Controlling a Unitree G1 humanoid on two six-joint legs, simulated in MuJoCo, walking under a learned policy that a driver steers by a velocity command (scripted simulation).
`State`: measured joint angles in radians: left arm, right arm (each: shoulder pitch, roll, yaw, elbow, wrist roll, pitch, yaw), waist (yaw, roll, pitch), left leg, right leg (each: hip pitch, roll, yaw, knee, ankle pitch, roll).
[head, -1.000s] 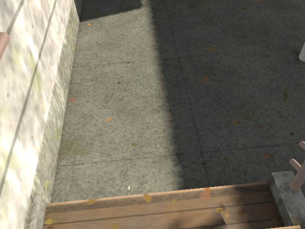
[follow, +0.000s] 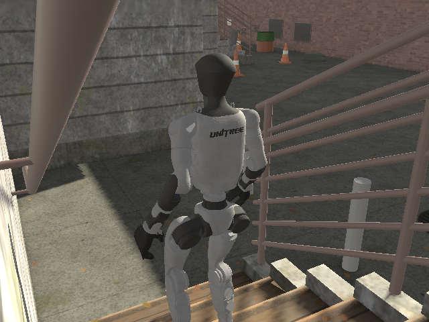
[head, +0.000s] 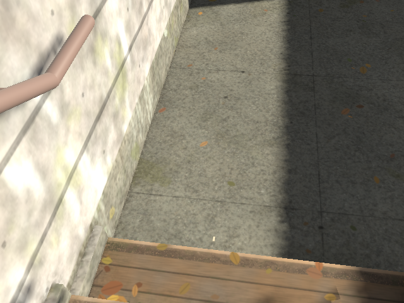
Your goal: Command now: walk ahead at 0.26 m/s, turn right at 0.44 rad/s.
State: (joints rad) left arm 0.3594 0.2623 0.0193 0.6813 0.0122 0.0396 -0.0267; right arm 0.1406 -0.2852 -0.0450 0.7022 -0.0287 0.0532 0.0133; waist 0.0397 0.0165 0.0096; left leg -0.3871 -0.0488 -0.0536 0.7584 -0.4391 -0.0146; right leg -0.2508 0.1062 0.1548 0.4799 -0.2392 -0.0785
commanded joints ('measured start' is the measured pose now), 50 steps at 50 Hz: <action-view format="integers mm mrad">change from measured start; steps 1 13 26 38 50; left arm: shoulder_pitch -13 -52 -422 70 18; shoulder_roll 161 125 3 92 -1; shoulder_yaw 67 78 32 64 28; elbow -69 -10 51 277 343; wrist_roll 0 18 24 -14 6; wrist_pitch -5 -11 -54 -64 -170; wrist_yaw -11 -15 -31 26 37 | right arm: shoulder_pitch -80 190 441 359 95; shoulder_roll -50 -104 -50 -83 18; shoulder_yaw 0 -16 5 2 -33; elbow -86 10 200 241 238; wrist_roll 8 -5 -1 5 -8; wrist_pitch -27 -102 -148 -96 -72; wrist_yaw -2 -22 -31 -75 24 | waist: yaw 5 -27 -164 43 -80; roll -156 96 54 -93 -79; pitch -35 86 115 -126 100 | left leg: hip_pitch -94 271 165 -642 -236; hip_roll -12 259 173 77 89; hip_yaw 29 -242 -9 11 -49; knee -9 -523 -99 1081 73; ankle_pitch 12 189 328 -149 938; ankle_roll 12 147 160 101 98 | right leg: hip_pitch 60 -495 -346 537 -147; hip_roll -206 -48 -53 -505 -258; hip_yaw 345 -18 -146 278 -125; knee -203 665 133 -109 -6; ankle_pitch -233 -8 693 65 -52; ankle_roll -156 22 -7 -306 -56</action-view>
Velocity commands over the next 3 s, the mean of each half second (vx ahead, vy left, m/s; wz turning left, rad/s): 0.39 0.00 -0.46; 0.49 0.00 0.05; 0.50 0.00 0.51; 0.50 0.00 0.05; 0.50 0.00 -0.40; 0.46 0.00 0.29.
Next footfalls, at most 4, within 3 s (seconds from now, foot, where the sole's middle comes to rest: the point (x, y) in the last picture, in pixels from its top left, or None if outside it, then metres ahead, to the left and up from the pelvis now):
0.14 left None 0.08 0.10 -0.78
0.68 right None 0.38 -0.12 -0.94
1.26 left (224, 279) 0.71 0.02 -1.11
1.88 right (263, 214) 1.13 -0.19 -1.27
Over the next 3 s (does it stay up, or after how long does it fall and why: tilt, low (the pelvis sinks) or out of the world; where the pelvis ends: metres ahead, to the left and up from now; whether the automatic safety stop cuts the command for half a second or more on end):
stays up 1.53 -0.18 -0.49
